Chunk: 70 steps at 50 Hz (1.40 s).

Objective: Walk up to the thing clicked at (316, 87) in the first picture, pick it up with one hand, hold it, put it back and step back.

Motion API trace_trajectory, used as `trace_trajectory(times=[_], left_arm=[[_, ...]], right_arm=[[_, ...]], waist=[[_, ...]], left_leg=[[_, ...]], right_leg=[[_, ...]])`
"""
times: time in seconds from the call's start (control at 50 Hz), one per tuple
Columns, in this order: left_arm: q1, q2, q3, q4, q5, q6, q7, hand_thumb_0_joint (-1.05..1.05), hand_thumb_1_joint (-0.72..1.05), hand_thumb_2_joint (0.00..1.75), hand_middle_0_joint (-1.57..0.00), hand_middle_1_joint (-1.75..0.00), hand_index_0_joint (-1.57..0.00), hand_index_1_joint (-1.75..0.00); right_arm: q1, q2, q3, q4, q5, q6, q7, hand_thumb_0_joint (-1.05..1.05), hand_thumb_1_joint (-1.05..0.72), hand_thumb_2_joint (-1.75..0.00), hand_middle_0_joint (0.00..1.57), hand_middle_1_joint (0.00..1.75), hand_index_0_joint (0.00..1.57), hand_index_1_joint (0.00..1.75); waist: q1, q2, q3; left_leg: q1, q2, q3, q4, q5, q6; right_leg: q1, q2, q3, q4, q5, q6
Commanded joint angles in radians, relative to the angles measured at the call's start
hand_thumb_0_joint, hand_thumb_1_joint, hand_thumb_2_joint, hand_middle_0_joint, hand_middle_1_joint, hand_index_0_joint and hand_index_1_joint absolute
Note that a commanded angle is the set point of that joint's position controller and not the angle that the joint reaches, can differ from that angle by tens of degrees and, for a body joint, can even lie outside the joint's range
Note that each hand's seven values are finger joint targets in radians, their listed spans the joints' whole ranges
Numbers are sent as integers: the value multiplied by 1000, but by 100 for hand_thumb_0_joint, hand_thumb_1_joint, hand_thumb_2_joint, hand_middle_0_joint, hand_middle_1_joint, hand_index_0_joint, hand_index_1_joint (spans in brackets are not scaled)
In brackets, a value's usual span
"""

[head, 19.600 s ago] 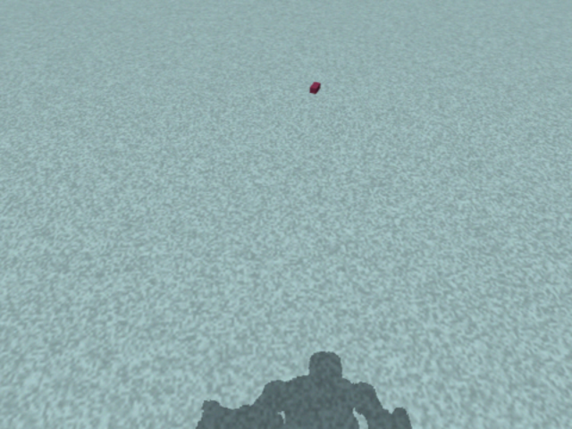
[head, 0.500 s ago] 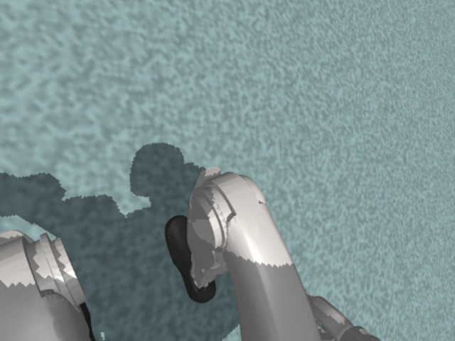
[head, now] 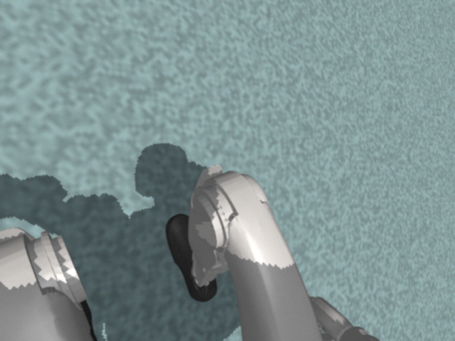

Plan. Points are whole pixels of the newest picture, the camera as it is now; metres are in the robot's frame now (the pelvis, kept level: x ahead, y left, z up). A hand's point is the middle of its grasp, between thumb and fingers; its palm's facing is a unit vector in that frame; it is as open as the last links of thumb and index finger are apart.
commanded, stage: close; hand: left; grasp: from above
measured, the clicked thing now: out of the picture +0.47 +0.34 -0.28
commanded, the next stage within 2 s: settle in 0.48 s
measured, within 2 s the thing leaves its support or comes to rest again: leaves its support in 0.82 s
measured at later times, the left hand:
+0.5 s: hand out of the picture +0.45 +0.34 -0.25, palm faces -0.44 -0.15 -0.89, open 7.3 cm
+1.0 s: hand out of the picture +0.46 +0.35 -0.21, palm faces -0.38 -0.12 -0.92, open 7.2 cm
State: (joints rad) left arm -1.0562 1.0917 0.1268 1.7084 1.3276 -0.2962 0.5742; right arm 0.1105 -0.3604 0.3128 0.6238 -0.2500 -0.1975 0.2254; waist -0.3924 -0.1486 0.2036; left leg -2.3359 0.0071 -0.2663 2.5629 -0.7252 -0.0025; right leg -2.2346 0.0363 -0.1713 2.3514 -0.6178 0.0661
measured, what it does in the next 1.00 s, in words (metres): stands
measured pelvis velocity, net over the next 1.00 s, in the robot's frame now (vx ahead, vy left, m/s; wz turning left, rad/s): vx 0.01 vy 0.00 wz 0.01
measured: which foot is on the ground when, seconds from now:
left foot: down 0.00-1.00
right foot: down 0.00-1.00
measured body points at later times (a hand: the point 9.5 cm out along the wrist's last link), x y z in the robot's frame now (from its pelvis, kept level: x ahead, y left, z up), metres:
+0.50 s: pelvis +0.00 +0.00 +0.00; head +0.28 +0.13 +0.33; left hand +0.47 +0.35 -0.19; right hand +0.06 -0.26 -0.05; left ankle +0.06 +0.12 -0.27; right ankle +0.13 -0.12 -0.27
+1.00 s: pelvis +0.01 +0.00 +0.01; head +0.27 +0.13 +0.35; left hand +0.48 +0.36 -0.15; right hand +0.07 -0.26 -0.05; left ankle +0.06 +0.12 -0.27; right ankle +0.13 -0.12 -0.27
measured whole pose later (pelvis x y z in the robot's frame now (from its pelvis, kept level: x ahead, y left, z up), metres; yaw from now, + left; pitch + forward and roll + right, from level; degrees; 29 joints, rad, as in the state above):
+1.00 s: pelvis +0.01 +0.00 +0.01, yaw +1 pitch +31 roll -15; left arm -0.97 0.97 0.14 1.46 1.28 -0.23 0.47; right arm 0.16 -0.36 0.22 0.64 -0.21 -0.17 0.23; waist -0.33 -0.08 0.10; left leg -2.36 0.00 -0.24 2.52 -0.73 -0.01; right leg -2.25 0.02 -0.16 2.33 -0.64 0.05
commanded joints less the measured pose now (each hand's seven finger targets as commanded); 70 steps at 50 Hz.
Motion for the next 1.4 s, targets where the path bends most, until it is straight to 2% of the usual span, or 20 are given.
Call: trace_trajectory(times=[0.0, 0.06, 0.26, 0.36, 0.38, 0.46, 0.64, 0.7, 0.74, 0.78, 0.84, 0.86, 0.9, 0.94, 1.08, 1.1, 1.18, 1.24, 1.28, 1.38], left_arm=[[-241, 227, -9, -112, -5, 11, 46, 0, 53, 24, -82, -44, -89, -37], [-268, 221, -21, -139, -5, 19, 51, 0, 59, 25, -88, -42, -94, -35], [-231, 239, 19, -92, -9, 42, 45, 0, 75, 24, -103, -33, -108, -28], [-239, 198, -12, -93, -21, 42, 33, 0, 83, 25, -111, -30, -114, -26], [-212, 223, 9, -81, -18, 43, 36, 0, 84, 24, -111, -30, -115, -26], [-218, 199, -8, -74, -24, 39, 23, 0, 88, 26, -117, -26, -119, -23], [-222, 216, -4, -103, -29, 39, 10, 0, 94, 26, -128, -26, -130, -23], [-255, 253, 27, -188, -29, 45, 3, 0, 95, 27, -130, -23, -132, -21], [-231, 222, 17, -217, -41, 47, -2, 0, 97, 28, -132, -22, -133, -21], [-215, 256, 56, -258, -34, 49, -6, 0, 96, 30, -132, -21, -133, -20], [-202, 221, 63, -338, -50, 54, -23, 0, 99, 31, -135, -20, -135, -20], [-204, 173, 35, -339, -52, 59, -37, 0, 98, 30, -134, -19, -134, -19], [-224, 158, 31, -413, -55, 68, -54, 0, 98, 27, -131, -21, -133, -20], [-195, 154, 38, -447, -70, 77, -68, 0, 98, 30, -132, -21, -133, -21], [-182, 30, -4, -408, -90, 120, -160, 0, 94, 26, -130, -15, -130, -15], [-212, -30, -51, -431, -95, 119, -182, 0, 92, 25, -129, -14, -129, -14], [-229, 9, -35, -494, -112, 107, -231, 0, 88, 22, -126, -13, -126, -13], [-252, -2, -35, -521, -106, 94, -257, 0, 90, 25, -129, -11, -128, -13], [-262, 25, -25, -534, -99, 86, -267, 0, 92, 24, -130, -13, -130, -13], [-272, 43, -9, -545, -90, 71, -272, 0, 91, 25, -130, -13, -129, -13]], right_arm=[[199, -341, -106, 16, 2, -6, -13, 0, -89, -90, 20, 30, 20, 30], [193, -341, -109, 14, 7, -15, -16, 0, -89, -90, 20, 30, 20, 30], [193, -343, -113, 24, 8, -15, -7, 0, -89, -90, 20, 30, 20, 30], [195, -349, -121, 20, 10, -14, -8, 0, -89, -90, 20, 30, 20, 30], [204, -348, -122, 26, 8, -9, -9, 0, -89, -90, 20, 30, 20, 30], [197, -349, -122, 12, 8, -6, -7, 0, -89, -90, 20, 30, 20, 30], [213, -327, -107, 9, 7, 7, -13, 0, -91, -90, 20, 30, 20, 30], [220, -339, -124, 10, 11, 7, -16, 0, -91, -90, 20, 30, 20, 30], [206, -333, -133, 7, 18, 7, -17, 0, -91, -90, 20, 30, 20, 30], [226, -340, -144, 16, 19, 9, -16, 0, -91, -90, 20, 30, 20, 30], [216, -330, -169, 6, 29, 18, -12, 0, -90, -90, 20, 30, 20, 30], [220, -320, -173, 3, 31, 15, -8, 0, -90, -90, 20, 30, 20, 30], [232, -311, -190, 11, 40, 21, -3, 0, -90, -90, 20, 30, 20, 30], [220, -302, -209, 7, 55, 31, -2, 0, -90, -90, 20, 30, 20, 30], [244, -285, -252, 15, 86, 66, 2, 0, -90, -90, 20, 30, 20, 30], [252, -269, -248, 23, 90, 70, 2, 0, -90, -90, 20, 30, 20, 30], [257, -267, -266, 15, 105, 91, -14, 0, -90, -90, 20, 30, 20, 30], [271, -261, -272, 8, 110, 111, -24, 0, -90, -90, 20, 30, 20, 30], [260, -257, -277, 5, 118, 126, -37, 0, -90, -90, 20, 30, 20, 30], [263, -241, -278, -2, 121, 154, -62, 0, -90, -90, 20, 30, 20, 30]], waist=[[-55, 540, -626], [-54, 551, -644], [-42, 569, -644], [-51, 565, -641], [-41, 568, -653], [-57, 551, -623], [-47, 545, -657], [-29, 590, -703], [-12, 616, -741], [0, 615, -749], [25, 662, -802], [16, 658, -777], [28, 673, -814], [65, 691, -883], [57, 540, -795], [45, 540, -775], [75, 514, -863], [68, 504, -875], [93, 523, -894], [103, 525, -892]], left_leg=[[474, 33, 107, -286, 200, 10], [498, 35, 103, -287, 207, 6], [496, 37, 94, -285, 261, -2], [498, 34, 97, -288, 257, -2], [515, 35, 92, -301, 264, -4], [478, 30, 100, -294, 233, 2], [478, 27, 113, -284, 235, 7], [511, 28, 115, -284, 249, 3], [550, 28, 114, -294, 283, -5], [533, 24, 123, -280, 297, -3], [575, 21, 122, -299, 335, -13], [569, 20, 124, -300, 335, -13], [576, 16, 134, -313, 327, -10], [593, 16, 141, -333, 310, -8], [488, 1, 154, -356, 246, 14], [473, -4, 163, -354, 238, 17], [508, -8, 163, -377, 229, 17], [520, -15, 164, -378, 248, 14], [532, -19, 171, -385, 243, 13], [505, -30, 198, -401, 212, 18]], right_leg=[[340, 41, -102, -187, 191, -79], [329, 38, -101, -180, 198, -79], [325, 31, -103, -169, 229, -85], [323, 32, -103, -172, 228, -86], [340, 33, -106, -173, 229, -86], [332, 34, -103, -184, 206, -84], [365, 33, -94, -186, 216, -83], [358, 31, -91, -189, 218, -90], [362, 32, -95, -187, 240, -93], [365, 32, -90, -185, 246, -97], [348, 25, -90, -180, 262, -105], [330, 23, -89, -180, 264, -105], [336, 22, -79, -191, 265, -104], [343, 21, -71, -192, 251, -107], [285, 10, -47, -228, 203, -107], [273, 10, -41, -234, 196, -109], [318, 3, -29, -244, 187, -105], [326, -2, -26, -251, 195, -107], [311, -3, -18, -253, 183, -113], [333, -6, -5, -281, 146, -115]])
